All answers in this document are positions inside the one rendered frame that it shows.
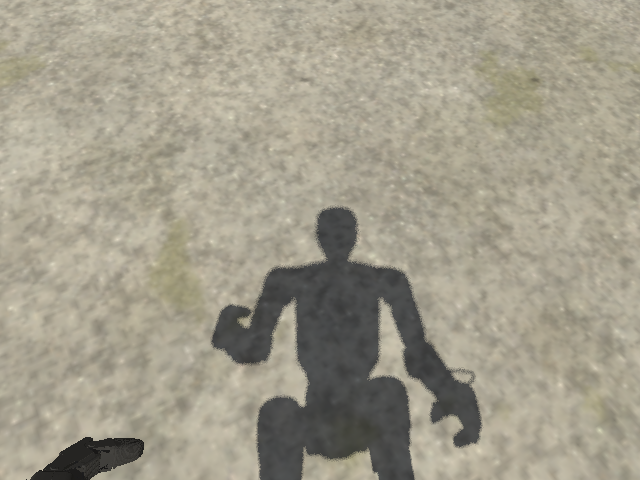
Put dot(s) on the left robot hand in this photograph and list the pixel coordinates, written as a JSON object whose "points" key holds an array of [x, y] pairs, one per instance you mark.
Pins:
{"points": [[86, 458]]}

